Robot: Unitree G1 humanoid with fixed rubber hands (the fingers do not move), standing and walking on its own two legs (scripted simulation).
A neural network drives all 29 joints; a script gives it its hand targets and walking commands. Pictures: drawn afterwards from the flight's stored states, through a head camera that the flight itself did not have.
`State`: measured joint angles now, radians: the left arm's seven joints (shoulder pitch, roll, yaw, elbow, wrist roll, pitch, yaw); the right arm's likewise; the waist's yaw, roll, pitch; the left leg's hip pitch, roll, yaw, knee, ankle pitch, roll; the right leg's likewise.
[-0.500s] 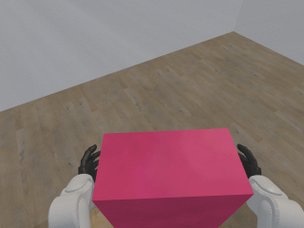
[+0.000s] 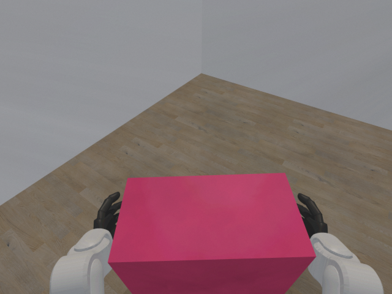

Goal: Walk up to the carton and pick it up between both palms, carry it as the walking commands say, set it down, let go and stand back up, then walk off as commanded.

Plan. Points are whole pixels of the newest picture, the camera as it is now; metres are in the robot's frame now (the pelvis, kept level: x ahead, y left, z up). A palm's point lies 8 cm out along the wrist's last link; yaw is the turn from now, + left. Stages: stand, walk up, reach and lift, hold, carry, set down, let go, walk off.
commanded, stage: carry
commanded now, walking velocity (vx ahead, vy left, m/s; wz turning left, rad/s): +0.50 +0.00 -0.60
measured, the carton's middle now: (207, 251) +0.23 +0.01 +0.01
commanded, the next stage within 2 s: none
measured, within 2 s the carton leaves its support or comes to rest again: neither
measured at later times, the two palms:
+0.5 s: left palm (190, 133) +0.56 +0.05 +0.04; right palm (322, 149) +0.49 -0.31 +0.04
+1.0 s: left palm (249, 70) +0.89 -0.17 +0.08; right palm (355, 99) +0.66 -0.46 +0.10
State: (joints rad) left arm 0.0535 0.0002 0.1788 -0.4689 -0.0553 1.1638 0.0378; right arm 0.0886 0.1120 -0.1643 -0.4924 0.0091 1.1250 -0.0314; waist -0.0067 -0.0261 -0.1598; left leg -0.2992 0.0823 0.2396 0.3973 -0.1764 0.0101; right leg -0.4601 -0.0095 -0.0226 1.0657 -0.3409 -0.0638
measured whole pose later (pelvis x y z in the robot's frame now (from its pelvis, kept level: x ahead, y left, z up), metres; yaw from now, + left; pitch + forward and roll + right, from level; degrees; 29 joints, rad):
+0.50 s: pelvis +0.30 -0.09 -0.02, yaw -13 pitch +5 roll -2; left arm 0.07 -0.11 0.18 -0.49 -0.01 1.11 0.07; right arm 0.07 0.10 -0.24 -0.49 0.04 1.09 0.02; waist 0.05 0.03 -0.04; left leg -0.42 0.15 0.06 1.17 -0.45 -0.11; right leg -0.40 0.07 -0.17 0.52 -0.21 -0.11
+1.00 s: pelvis +0.59 -0.18 +0.01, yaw -34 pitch +4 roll -1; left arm 0.03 -0.05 0.19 -0.48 -0.03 1.15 0.02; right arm 0.08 0.11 -0.20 -0.53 0.02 1.11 -0.02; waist -0.04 -0.01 -0.12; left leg -0.09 0.13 0.31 0.28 -0.24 -0.04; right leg -0.57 -0.06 -0.02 0.87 -0.23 -0.04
